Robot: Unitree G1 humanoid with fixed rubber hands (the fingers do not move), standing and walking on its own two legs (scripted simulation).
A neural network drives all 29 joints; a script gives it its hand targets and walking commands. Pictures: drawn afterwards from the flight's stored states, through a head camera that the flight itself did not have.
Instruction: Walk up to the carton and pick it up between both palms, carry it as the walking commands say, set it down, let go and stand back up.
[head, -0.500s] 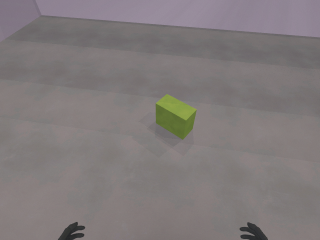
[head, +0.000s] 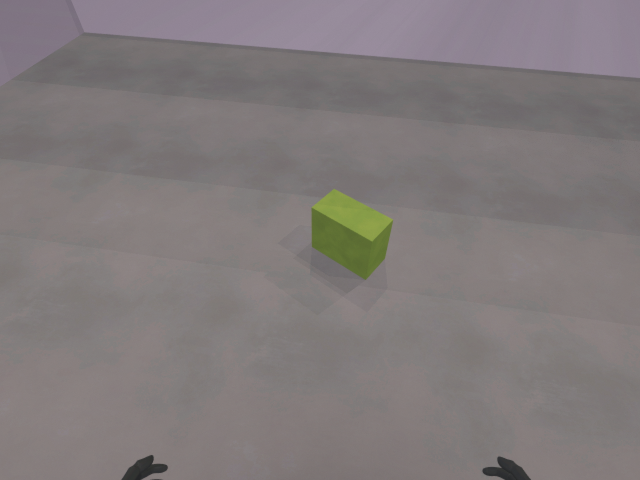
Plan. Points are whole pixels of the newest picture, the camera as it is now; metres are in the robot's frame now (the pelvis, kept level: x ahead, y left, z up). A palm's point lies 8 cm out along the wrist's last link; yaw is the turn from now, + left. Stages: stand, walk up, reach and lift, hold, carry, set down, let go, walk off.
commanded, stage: walk up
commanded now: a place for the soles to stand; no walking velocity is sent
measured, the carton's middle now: (349, 234) +1.10 -0.15 -0.64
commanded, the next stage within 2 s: none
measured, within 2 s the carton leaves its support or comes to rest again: neither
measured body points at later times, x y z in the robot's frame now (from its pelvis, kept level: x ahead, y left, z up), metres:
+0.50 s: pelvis +0.11 -0.10 +0.02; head +0.11 -0.14 +0.47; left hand +0.14 +0.20 -0.06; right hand +0.19 -0.40 -0.11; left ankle +0.13 +0.07 -0.64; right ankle +0.12 -0.17 -0.72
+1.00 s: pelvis +0.27 -0.07 +0.01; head +0.28 -0.08 +0.46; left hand +0.33 +0.23 -0.09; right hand +0.39 -0.37 -0.10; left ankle +0.33 +0.06 -0.72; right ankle +0.25 -0.18 -0.67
